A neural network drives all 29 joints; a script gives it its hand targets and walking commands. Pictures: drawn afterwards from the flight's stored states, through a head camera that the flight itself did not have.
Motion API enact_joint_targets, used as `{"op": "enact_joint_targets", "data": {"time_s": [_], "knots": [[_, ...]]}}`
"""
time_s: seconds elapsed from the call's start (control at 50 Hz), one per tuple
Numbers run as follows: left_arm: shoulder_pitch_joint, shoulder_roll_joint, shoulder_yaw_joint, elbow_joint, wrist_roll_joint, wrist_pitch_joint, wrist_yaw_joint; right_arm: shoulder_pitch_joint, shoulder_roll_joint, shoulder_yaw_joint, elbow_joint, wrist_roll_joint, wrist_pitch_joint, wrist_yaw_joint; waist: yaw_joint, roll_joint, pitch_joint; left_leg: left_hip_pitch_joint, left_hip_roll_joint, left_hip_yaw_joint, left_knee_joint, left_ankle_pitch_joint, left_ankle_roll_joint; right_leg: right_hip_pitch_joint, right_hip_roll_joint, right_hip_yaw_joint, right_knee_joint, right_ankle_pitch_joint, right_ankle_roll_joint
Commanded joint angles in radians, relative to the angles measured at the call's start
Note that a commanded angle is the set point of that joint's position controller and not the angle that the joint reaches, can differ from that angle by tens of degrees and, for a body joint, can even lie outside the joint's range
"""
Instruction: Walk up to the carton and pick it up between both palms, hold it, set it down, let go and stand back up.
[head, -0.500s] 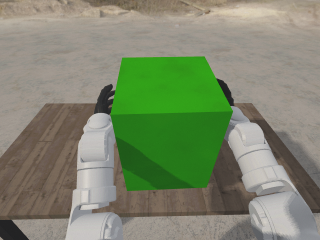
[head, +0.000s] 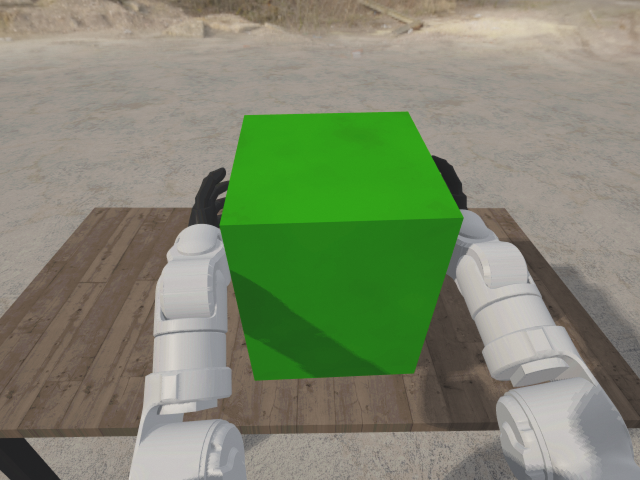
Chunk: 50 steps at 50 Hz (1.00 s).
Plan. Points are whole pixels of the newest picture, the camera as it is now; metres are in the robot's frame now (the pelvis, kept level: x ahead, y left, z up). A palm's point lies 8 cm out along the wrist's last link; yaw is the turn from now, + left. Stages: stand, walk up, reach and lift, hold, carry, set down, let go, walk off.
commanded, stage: hold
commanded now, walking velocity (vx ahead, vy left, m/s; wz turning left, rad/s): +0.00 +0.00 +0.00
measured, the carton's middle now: (330, 246) +0.36 +0.00 +0.19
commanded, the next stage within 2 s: none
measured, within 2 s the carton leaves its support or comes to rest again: neither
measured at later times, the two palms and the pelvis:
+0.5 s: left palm (207, 229) +0.35 +0.15 +0.22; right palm (450, 221) +0.37 -0.15 +0.22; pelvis +0.01 +0.00 +0.00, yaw +0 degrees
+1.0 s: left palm (210, 232) +0.36 +0.14 +0.22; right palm (453, 221) +0.37 -0.15 +0.22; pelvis +0.00 +0.00 +0.00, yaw +0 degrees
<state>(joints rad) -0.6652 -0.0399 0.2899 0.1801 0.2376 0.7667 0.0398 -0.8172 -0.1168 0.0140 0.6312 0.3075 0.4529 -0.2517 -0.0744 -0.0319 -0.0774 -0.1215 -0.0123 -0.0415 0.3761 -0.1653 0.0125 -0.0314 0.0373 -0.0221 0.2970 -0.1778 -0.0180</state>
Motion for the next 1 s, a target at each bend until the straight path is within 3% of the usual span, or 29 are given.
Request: {"op": "enact_joint_targets", "data": {"time_s": [0.0, 0.18, 0.2, 0.24, 0.28, 0.3, 0.32, 0.36, 0.4, 0.42, 0.52, 0.58, 0.66, 0.72, 0.8, 0.86, 0.9, 0.92, 0.98], "knots": [[-0.839, -0.585, -0.548, -0.136, -0.165, -0.084, -0.127, -0.832, 0.760, 0.331, -0.374, 0.101, -0.046, 0.090, -0.008, 0.060, -0.401, 0.219, -0.017, 0.002, -0.012, 0.250, -0.034, -0.003, 0.023, -0.005, -0.034, 0.192, 0.084], [-0.835, -0.591, -0.555, -0.145, -0.167, -0.083, -0.123, -0.830, 0.754, 0.332, -0.377, 0.105, -0.047, 0.093, -0.009, 0.065, -0.404, 0.227, -0.014, 0.001, -0.008, 0.266, -0.039, -0.006, 0.027, -0.006, -0.034, 0.190, 0.080], [-0.794, -0.589, -0.565, -0.200, -0.155, -0.079, -0.119, -0.737, 0.735, 0.340, -0.367, 0.116, -0.033, 0.101, -0.016, 0.103, -0.433, 0.293, -0.010, -0.002, -0.008, 0.316, -0.048, 0.005, 0.035, -0.014, -0.033, 0.196, 0.075], [-0.791, -0.576, -0.564, -0.217, -0.158, -0.073, -0.116, -0.727, 0.727, 0.336, -0.380, 0.110, -0.027, 0.106, -0.014, 0.096, -0.444, 0.303, -0.008, 0.001, -0.008, 0.320, -0.050, -0.014, 0.038, -0.024, -0.042, 0.169, 0.077], [-0.811, -0.574, -0.545, -0.160, -0.150, -0.066, -0.120, -0.787, 0.728, 0.312, -0.360, 0.103, -0.033, 0.114, 0.000, 0.089, -0.353, 0.251, -0.010, 0.005, -0.027, 0.245, -0.038, -0.056, 0.030, -0.021, -0.057, 0.101, 0.075], [-0.820, -0.579, -0.554, -0.186, -0.164, -0.074, -0.120, -0.796, 0.746, 0.323, -0.382, 0.102, -0.040, 0.115, -0.001, 0.056, -0.369, 0.256, -0.009, 0.004, -0.022, 0.261, -0.031, -0.052, 0.035, -0.024, -0.052, 0.130, 0.079], [-0.824, -0.571, -0.552, -0.194, -0.160, -0.076, -0.119, -0.777, 0.752, 0.334, -0.371, 0.106, -0.037, 0.113, 0.001, 0.061, -0.371, 0.258, -0.011, 0.003, -0.021, 0.268, -0.031, -0.039, 0.033, -0.019, -0.051, 0.144, 0.077], [-0.810, -0.589, -0.604, -0.239, -0.194, -0.078, -0.114, -0.801, 0.759, 0.369, -0.465, 0.132, -0.047, 0.105, -0.004, 0.067, -0.477, 0.309, -0.013, -0.003, 0.013, 0.354, -0.043, -0.004, 0.039, -0.016, -0.035, 0.243, 0.084], [-0.787, -0.579, -0.581, -0.187, -0.172, -0.066, -0.116, -0.799, 0.752, 0.367, -0.448, 0.120, -0.035, 0.095, -0.003, 0.061, -0.379, 0.282, -0.018, 0.001, 0.003, 0.313, -0.031, -0.024, 0.029, -0.010, -0.050, 0.214, 0.087], [-0.780, -0.573, -0.563, -0.187, -0.165, -0.066, -0.122, -0.806, 0.755, 0.374, -0.462, 0.113, -0.035, 0.092, 0.006, 0.030, -0.390, 0.275, -0.018, 0.006, -0.009, 0.279, -0.019, -0.021, 0.028, -0.012, -0.051, 0.196, 0.092], [-0.787, -0.566, -0.528, -0.177, -0.142, -0.063, -0.145, -0.758, 0.745, 0.336, -0.386, 0.095, -0.021, 0.093, -0.007, 0.038, -0.337, 0.255, -0.015, 0.013, -0.031, 0.260, -0.025, -0.013, 0.023, -0.006, -0.055, 0.181, 0.084], [-0.760, -0.573, -0.554, -0.189, -0.156, -0.060, -0.148, -0.786, 0.746, 0.366, -0.453, 0.114, -0.035, 0.085, -0.007, 0.041, -0.409, 0.290, -0.018, 0.006, -0.001, 0.323, -0.030, 0.015, 0.026, -0.010, -0.042, 0.261, 0.089], [-0.787, -0.554, -0.528, -0.177, -0.144, -0.064, -0.147, -0.764, 0.765, 0.360, -0.408, 0.110, -0.022, 0.086, 0.008, 0.035, -0.349, 0.267, -0.023, 0.014, -0.018, 0.269, -0.018, -0.011, 0.015, -0.008, -0.050, 0.216, 0.100], [-0.786, -0.542, -0.518, -0.162, -0.138, -0.061, -0.152, -0.763, 0.755, 0.349, -0.389, 0.098, -0.023, 0.088, 0.002, 0.029, -0.366, 0.265, -0.021, 0.015, -0.025, 0.248, -0.013, 0.003, 0.015, -0.011, -0.050, 0.199, 0.095], [-0.807, -0.578, -0.548, -0.156, -0.155, -0.068, -0.152, -0.804, 0.745, 0.330, -0.408, 0.096, -0.035, 0.090, -0.014, 0.073, -0.368, 0.245, -0.017, 0.013, -0.024, 0.228, -0.028, -0.021, 0.018, -0.008, -0.052, 0.167, 0.082], [-0.782, -0.565, -0.531, -0.156, -0.145, -0.070, -0.144, -0.802, 0.767, 0.355, -0.428, 0.100, -0.038, 0.090, 0.004, 0.031, -0.374, 0.263, -0.021, 0.009, -0.016, 0.263, -0.012, -0.014, 0.018, -0.010, -0.052, 0.208, 0.090], [-0.767, -0.555, -0.524, -0.156, -0.140, -0.066, -0.143, -0.800, 0.749, 0.359, -0.424, 0.106, -0.036, 0.087, 0.009, 0.033, -0.381, 0.267, -0.021, 0.010, -0.015, 0.272, -0.015, -0.007, 0.021, -0.013, -0.048, 0.215, 0.090], [-0.803, -0.574, -0.549, -0.199, -0.157, -0.074, -0.141, -0.780, 0.757, 0.359, -0.412, 0.110, -0.036, 0.087, -0.006, 0.058, -0.380, 0.265, -0.018, 0.010, -0.012, 0.287, -0.027, -0.017, 0.022, -0.012, -0.041, 0.220, 0.085], [-0.805, -0.576, -0.563, -0.206, -0.163, -0.074, -0.135, -0.779, 0.760, 0.358, -0.420, 0.109, -0.036, 0.089, -0.009, 0.058, -0.393, 0.280, -0.019, 0.008, -0.009, 0.292, -0.029, -0.018, 0.023, -0.011, -0.049, 0.206, 0.086]]}}
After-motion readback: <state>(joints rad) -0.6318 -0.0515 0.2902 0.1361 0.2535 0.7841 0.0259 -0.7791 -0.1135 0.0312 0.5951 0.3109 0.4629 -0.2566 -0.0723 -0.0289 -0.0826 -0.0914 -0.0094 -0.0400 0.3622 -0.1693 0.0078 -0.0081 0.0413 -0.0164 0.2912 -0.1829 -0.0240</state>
